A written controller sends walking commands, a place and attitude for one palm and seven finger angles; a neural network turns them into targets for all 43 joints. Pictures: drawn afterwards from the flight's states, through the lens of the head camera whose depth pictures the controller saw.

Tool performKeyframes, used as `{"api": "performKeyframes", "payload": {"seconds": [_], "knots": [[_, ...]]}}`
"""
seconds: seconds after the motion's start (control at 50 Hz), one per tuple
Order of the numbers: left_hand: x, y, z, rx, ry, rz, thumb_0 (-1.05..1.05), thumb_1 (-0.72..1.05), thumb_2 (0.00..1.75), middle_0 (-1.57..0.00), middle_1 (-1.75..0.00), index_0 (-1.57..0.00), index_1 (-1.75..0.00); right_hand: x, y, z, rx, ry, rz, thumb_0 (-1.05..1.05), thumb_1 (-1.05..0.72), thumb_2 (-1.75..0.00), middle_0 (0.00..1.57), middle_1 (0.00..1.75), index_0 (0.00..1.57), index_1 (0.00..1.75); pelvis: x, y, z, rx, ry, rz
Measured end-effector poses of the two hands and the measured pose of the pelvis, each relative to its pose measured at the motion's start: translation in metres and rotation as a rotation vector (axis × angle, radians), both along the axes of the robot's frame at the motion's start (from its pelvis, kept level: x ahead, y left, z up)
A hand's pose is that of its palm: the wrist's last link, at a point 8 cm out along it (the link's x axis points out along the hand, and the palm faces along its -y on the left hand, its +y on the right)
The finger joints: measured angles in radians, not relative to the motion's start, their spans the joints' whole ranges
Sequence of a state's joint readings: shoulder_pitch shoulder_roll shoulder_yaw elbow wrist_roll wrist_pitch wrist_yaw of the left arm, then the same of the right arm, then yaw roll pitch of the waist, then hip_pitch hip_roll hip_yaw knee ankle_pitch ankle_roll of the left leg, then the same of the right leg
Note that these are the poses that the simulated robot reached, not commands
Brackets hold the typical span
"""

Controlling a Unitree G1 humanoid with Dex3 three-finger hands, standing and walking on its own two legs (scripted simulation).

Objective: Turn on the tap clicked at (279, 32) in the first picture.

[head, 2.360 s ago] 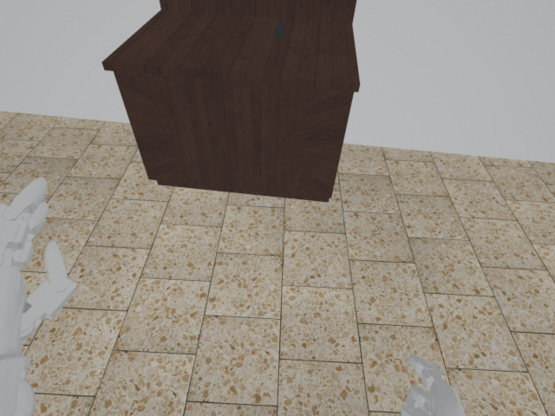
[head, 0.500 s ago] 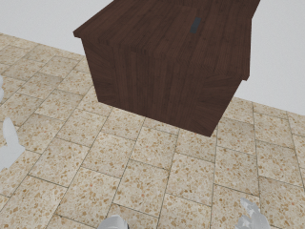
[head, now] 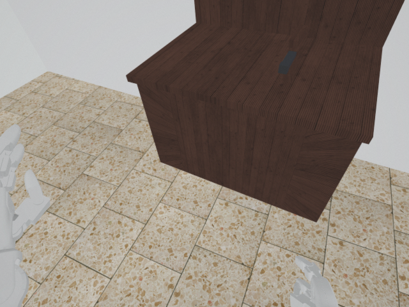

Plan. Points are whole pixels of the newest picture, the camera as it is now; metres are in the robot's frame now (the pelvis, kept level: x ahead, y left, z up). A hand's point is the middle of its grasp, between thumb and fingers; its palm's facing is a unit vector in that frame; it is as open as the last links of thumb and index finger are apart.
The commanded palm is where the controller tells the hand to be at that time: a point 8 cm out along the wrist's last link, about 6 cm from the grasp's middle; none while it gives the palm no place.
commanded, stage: turn to face it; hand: left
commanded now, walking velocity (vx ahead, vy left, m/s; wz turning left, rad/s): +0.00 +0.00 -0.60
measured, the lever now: (283, 68) +0.82 -0.14 +0.06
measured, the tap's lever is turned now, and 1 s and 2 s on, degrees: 0 0 0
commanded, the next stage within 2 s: take the last steps up to it in 1.20 s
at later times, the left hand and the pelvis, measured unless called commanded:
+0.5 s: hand (124, 163) +0.29 +0.17 +0.18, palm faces +0.17 -0.89 -0.42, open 7.4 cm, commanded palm +0.25 +0.21 +0.19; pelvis +0.01 -0.01 +0.01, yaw -18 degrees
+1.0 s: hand (193, 179) +0.26 +0.05 +0.19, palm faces -0.12 -0.88 -0.47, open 7.4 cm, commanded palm +0.23 +0.12 +0.19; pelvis -0.05 -0.04 +0.01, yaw -32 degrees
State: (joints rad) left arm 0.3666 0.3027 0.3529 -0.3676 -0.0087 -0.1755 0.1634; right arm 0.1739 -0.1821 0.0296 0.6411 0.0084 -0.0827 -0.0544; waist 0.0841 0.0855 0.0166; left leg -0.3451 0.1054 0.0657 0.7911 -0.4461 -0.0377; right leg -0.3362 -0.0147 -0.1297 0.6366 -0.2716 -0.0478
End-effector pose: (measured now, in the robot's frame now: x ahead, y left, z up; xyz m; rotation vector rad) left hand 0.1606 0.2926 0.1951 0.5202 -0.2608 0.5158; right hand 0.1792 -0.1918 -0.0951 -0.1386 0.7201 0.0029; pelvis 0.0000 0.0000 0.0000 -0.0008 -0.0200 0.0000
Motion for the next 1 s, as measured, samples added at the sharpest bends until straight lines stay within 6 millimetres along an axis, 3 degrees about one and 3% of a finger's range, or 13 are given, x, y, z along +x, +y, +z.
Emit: {"api": "performKeyframes", "payload": {"seconds": [0.06, 0.1, 0.18, 0.26, 0.34, 0.44, 0.5, 0.58, 0.66, 0.74, 0.88, 1.0], "knots": [[0.031, -0.026, -0.015, -0.092, 0.037, -0.072, 0.01, 0.89, 0.90, -0.20, -0.30, -0.20, -0.30, 0.004, -0.033, 0.008, -0.049, 0.000, -0.047, 0.01, -0.90, -0.89, 0.20, 0.30, 0.20, 0.30, 0.002, -0.007, 0.004, 0.024, 0.001, -0.026], [0.047, -0.045, -0.015, -0.096, 0.047, -0.160, 0.01, 0.89, 0.89, -0.20, -0.30, -0.20, -0.30, 0.001, -0.054, 0.019, -0.082, -0.007, -0.098, 0.01, -0.91, -0.89, 0.20, 0.30, 0.20, 0.30, 0.003, -0.011, 0.008, 0.037, 0.010, -0.050], [0.064, -0.073, 0.007, -0.006, 0.012, -0.337, 0.01, 0.89, 0.89, -0.21, -0.30, -0.21, -0.30, -0.015, -0.089, 0.039, -0.143, -0.013, -0.204, 0.01, -0.91, -0.89, 0.20, 0.30, 0.20, 0.30, 0.006, -0.017, 0.013, 0.046, 0.037, -0.100], [0.070, -0.076, 0.031, 0.112, -0.050, -0.423, 0.01, 0.88, 0.89, -0.21, -0.30, -0.21, -0.30, -0.038, -0.110, 0.047, -0.187, 0.018, -0.283, 0.01, -0.91, -0.89, 0.20, 0.30, 0.19, 0.30, 0.010, -0.015, 0.013, 0.037, 0.063, -0.151], [0.078, -0.065, 0.032, 0.135, -0.075, -0.429, 0.01, 0.88, 0.89, -0.21, -0.30, -0.21, -0.30, -0.061, -0.109, 0.041, -0.195, 0.059, -0.346, 0.01, -0.91, -0.90, 0.19, 0.30, 0.19, 0.30, 0.014, -0.007, 0.008, 0.016, 0.061, -0.193], [0.092, -0.058, 0.009, 0.054, -0.011, -0.395, 0.01, 0.89, 0.89, -0.21, -0.30, -0.21, -0.30, -0.084, -0.087, 0.032, -0.127, 0.085, -0.398, 0.01, -0.91, -0.90, 0.19, 0.30, 0.19, 0.30, 0.014, -0.005, 0.009, 0.026, 0.035, -0.268], [0.098, -0.075, -0.003, -0.003, 0.035, -0.414, 0.01, 0.89, 0.89, -0.20, -0.30, -0.21, -0.30, -0.095, -0.071, 0.024, -0.062, 0.090, -0.396, 0.01, -0.91, -0.90, 0.19, 0.30, 0.19, 0.30, 0.011, -0.008, 0.010, 0.006, 0.020, -0.310], [0.103, -0.116, -0.005, 0.000, 0.040, -0.506, 0.01, 0.89, 0.89, -0.20, -0.30, -0.21, -0.30, -0.108, -0.062, 0.010, 0.019, 0.079, -0.394, 0.01, -0.91, -0.89, 0.20, 0.30, 0.20, 0.30, 0.001, -0.021, 0.005, 0.003, 0.005, -0.365], [0.106, -0.159, 0.001, 0.075, 0.008, -0.598, 0.01, 0.89, 0.89, -0.21, -0.30, -0.21, -0.30, -0.126, -0.075, -0.008, 0.063, 0.081, -0.413, 0.01, -0.90, -0.89, 0.20, 0.30, 0.20, 0.30, -0.014, -0.038, -0.005, -0.014, -0.002, -0.390], [0.104, -0.183, 0.008, 0.100, 0.026, -0.660, 0.01, 0.89, 0.89, -0.21, -0.30, -0.21, -0.30, -0.152, -0.101, -0.009, 0.041, 0.130, -0.487, 0.01, -0.90, -0.89, 0.20, 0.30, 0.20, 0.30, -0.027, -0.043, 0.000, 0.020, 0.017, -0.449], [0.094, -0.193, 0.012, 0.130, 0.089, -0.719, 0.01, 0.88, 0.89, -0.21, -0.30, -0.21, -0.30, -0.202, -0.141, 0.013, -0.059, 0.157, -0.628, 0.01, -0.91, -0.89, 0.20, 0.30, 0.20, 0.30, -0.040, -0.045, 0.011, 0.042, 0.042, -0.519], [0.085, -0.188, 0.012, 0.067, 0.029, -0.747, 0.01, 0.88, 0.89, -0.21, -0.30, -0.22, -0.30, -0.229, -0.151, 0.034, -0.143, 0.137, -0.681, 0.01, -0.91, -0.89, 0.20, 0.30, 0.19, 0.30, -0.049, -0.037, 0.013, 0.044, 0.044, -0.552]]}}
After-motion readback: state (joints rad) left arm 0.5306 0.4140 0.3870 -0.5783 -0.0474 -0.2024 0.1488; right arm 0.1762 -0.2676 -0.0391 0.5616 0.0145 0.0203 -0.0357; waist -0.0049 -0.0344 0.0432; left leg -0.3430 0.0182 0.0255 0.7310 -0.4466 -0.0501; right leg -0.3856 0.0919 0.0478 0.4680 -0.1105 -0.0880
